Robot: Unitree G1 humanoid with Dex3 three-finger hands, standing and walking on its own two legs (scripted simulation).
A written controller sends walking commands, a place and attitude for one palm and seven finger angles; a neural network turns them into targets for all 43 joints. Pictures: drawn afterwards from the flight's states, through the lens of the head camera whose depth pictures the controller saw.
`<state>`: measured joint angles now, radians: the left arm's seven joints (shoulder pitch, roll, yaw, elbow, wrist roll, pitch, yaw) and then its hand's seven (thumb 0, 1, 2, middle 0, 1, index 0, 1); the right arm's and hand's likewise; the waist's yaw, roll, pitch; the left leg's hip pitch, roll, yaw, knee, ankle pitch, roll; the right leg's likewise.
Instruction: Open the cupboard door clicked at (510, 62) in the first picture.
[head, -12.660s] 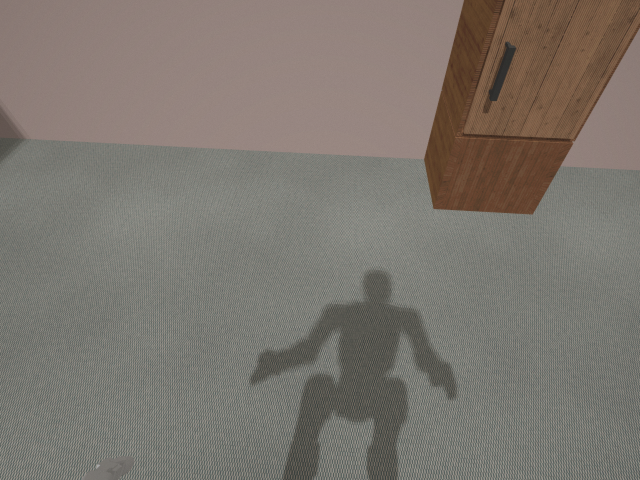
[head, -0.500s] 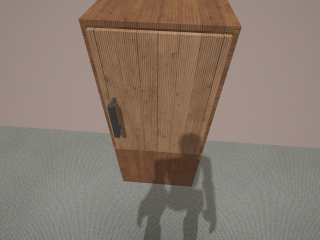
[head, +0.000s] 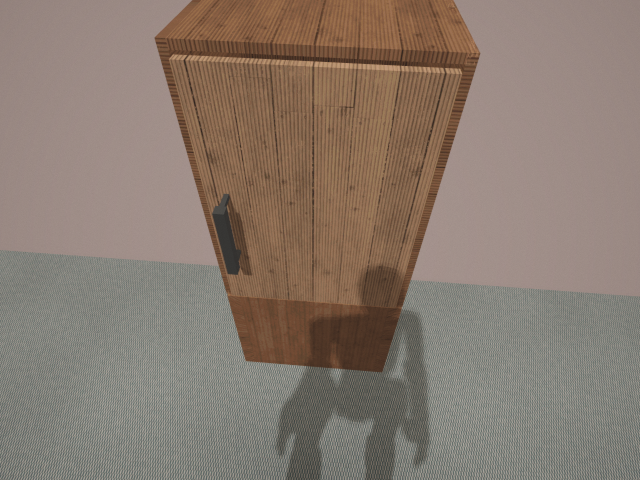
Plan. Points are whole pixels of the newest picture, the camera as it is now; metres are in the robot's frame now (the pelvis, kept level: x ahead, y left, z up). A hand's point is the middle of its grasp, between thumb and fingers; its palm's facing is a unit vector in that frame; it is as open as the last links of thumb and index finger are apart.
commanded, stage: look again from close up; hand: left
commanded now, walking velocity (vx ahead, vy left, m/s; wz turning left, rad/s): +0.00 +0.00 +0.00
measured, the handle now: (229, 235) +0.57 +0.22 -0.10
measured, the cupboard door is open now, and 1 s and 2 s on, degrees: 0 0 0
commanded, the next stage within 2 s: shuffle to correct the standing spot in 0.38 s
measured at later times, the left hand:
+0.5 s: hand out of the picture -0.02 +0.14 -0.18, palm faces +0.05 -0.99 -0.15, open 7.4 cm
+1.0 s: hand out of the picture +0.03 +0.23 -0.19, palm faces +0.01 -0.98 -0.21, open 7.4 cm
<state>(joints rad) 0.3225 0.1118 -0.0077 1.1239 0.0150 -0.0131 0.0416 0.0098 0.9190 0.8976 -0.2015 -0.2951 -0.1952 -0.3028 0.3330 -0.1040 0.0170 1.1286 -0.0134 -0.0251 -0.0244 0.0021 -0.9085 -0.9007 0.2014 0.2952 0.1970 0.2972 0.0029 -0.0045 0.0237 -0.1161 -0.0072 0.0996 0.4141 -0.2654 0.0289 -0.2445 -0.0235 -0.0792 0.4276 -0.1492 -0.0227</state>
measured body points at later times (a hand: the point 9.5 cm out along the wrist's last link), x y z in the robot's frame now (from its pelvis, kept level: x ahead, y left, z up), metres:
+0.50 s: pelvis +0.00 -0.01 +0.00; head +0.01 -0.01 +0.45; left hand -0.02 +0.19 -0.16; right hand -0.03 -0.20 -0.16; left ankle -0.02 +0.10 -0.74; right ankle +0.05 -0.11 -0.74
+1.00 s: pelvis +0.04 +0.05 -0.01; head +0.05 +0.05 +0.44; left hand +0.03 +0.28 -0.17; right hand +0.01 -0.16 -0.17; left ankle -0.02 +0.10 -0.74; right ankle +0.05 -0.10 -0.74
